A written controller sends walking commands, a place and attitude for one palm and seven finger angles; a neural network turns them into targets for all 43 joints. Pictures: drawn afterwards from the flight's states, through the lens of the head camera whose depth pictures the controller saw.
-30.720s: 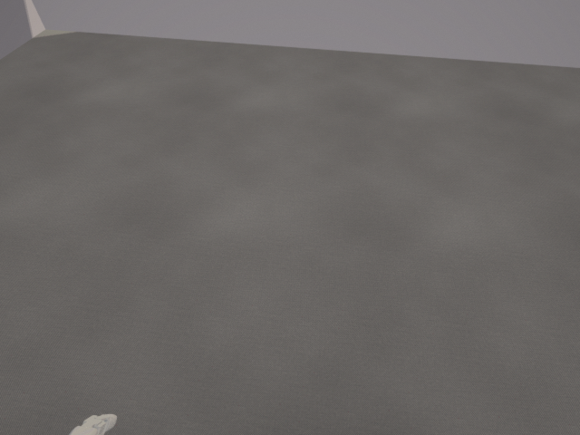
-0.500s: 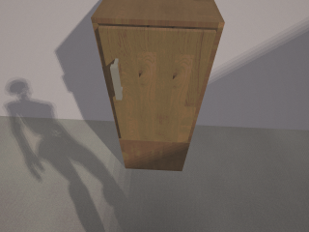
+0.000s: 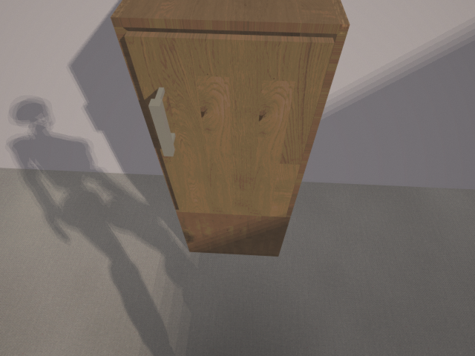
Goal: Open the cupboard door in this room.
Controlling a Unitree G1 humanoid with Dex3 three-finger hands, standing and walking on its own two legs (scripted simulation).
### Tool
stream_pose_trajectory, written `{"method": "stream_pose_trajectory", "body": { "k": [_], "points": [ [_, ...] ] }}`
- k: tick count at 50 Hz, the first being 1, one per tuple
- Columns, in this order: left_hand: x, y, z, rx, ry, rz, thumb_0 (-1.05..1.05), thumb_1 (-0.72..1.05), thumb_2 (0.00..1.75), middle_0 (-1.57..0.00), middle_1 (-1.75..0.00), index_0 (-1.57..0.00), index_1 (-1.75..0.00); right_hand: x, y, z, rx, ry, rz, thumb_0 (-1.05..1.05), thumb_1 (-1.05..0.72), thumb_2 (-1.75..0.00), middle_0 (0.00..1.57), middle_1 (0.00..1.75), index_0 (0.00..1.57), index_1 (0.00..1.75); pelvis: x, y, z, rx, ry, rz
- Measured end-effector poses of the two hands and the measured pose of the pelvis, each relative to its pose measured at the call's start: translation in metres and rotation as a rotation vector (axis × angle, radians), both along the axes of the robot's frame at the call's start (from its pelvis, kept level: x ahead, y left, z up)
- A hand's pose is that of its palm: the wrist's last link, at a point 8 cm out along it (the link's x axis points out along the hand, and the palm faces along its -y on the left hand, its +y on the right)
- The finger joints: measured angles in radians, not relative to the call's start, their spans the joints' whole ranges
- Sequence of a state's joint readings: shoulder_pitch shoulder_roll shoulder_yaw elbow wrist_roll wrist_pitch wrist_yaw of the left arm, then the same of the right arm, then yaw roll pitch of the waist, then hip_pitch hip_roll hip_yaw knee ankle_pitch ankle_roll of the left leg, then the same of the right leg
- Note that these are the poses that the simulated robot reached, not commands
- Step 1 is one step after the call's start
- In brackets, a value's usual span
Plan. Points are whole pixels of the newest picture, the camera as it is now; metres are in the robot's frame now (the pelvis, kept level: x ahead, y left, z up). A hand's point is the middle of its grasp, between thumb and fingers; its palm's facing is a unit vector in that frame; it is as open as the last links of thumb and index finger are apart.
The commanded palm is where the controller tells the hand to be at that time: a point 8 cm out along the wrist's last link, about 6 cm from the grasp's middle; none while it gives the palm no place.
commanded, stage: come to a stop and stand still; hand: left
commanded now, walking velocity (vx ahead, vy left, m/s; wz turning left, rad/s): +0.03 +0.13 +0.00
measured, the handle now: (165, 123) +0.53 +0.20 +0.06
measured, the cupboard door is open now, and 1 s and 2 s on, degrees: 0 0 0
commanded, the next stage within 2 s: look again from close up in 0.62 s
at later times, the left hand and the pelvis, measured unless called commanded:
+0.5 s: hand out of the picture +0.00 +0.18 -0.17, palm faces +0.08 -0.98 -0.19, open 7.4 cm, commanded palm none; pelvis -0.03 -0.01 +0.00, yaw +1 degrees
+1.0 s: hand out of the picture +0.00 +0.18 -0.16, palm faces +0.04 -0.98 -0.22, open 7.4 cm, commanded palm none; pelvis -0.01 +0.01 +0.00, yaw +1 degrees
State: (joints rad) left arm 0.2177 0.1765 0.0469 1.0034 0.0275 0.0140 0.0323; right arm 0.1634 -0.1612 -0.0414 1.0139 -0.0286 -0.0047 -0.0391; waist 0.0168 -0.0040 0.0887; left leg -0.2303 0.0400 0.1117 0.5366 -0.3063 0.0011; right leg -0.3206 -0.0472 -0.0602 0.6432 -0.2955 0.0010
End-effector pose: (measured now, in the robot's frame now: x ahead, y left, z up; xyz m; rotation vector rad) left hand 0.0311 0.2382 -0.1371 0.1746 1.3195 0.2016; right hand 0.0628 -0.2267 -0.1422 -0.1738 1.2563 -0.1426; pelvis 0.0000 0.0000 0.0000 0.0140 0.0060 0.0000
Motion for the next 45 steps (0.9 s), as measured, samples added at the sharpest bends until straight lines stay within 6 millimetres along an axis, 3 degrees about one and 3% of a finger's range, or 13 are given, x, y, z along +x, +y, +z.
{"method": "stream_pose_trajectory", "body": {
  "k": [4, 10, 18, 23, 34, 40, 45],
  "points": [
    [0.018, -0.007, 0.006, 0.042, -0.075, -0.031, 0.01, 0.92, 0.9, -0.2, -0.3, -0.2, -0.3, -0.004, -0.018, -0.011, 0.026, 0.011, -0.019, 0.0, -0.92, -0.9, 0.2, 0.3, 0.21, 0.3, -0.001, -0.016, -0.006, 0.008, 0.002, 0.006],
    [0.019, -0.023, 0.014, 0.022, -0.108, -0.037, 0.01, 0.91, 0.9, -0.2, -0.3, -0.2, -0.3, -0.015, -0.026, -0.003, 0.037, 0.034, -0.012, 0.0, -0.92, -0.9, 0.2, 0.3, 0.2, 0.3, -0.007, -0.024, 0.002, 0.023, 0.002, 0.012],
    [-0.013, -0.018, 0.0, -0.023, -0.072, 0.006, 0.01, 0.91, 0.9, -0.2, -0.3, -0.21, -0.3, -0.03, -0.016, 0.006, 0.013, 0.008, 0.005, 0.0, -0.91, -0.9, 0.2, 0.3, 0.2, 0.3, -0.019, -0.014, 0.001, 0.006, -0.003, 0.013],
    [-0.035, -0.012, -0.007, -0.044, -0.02, 0.035, 0.01, 0.91, 0.9, -0.2, -0.3, -0.21, -0.3, -0.055, -0.007, 0.01, -0.009, 0.044, 0.009, 0.0, -0.93, -0.9, 0.2, 0.3, 0.2, 0.3, -0.025, -0.008, 0.002, 0.003, -0.016, 0.017],
    [-0.078, -0.033, -0.003, -0.085, 0.086, 0.039, 0.01, 0.91, 0.9, -0.2, -0.3, -0.2, -0.3, -0.085, 0.0, 0.005, 0.03, 0.122, -0.006, 0.0, -0.93, -0.9, 0.2, 0.3, 0.2, 0.3, -0.026, -0.01, 0.007, -0.003, -0.013, 0.012],
    [-0.084, -0.038, -0.006, -0.088, 0.11, 0.015, 0.01, 0.91, 0.9, -0.2, -0.3, -0.2, -0.3, -0.093, 0.007, 0.0, 0.051, 0.135, -0.028, 0.0, -0.92, -0.9, 0.2, 0.3, 0.2, 0.3, -0.024, -0.006, 0.003, -0.024, -0.006, 0.011],
    [-0.068, -0.025, -0.002, -0.064, 0.089, 0.002, 0.01, 0.9, 0.9, -0.2, -0.3, -0.21, -0.3, -0.091, 0.02, -0.005, 0.076, 0.106, -0.036, 0.0, -0.91, -0.9, 0.2, 0.3, 0.2, 0.3, -0.017, 0.002, 0.002, -0.016, -0.008, 0.014]
  ]
}}
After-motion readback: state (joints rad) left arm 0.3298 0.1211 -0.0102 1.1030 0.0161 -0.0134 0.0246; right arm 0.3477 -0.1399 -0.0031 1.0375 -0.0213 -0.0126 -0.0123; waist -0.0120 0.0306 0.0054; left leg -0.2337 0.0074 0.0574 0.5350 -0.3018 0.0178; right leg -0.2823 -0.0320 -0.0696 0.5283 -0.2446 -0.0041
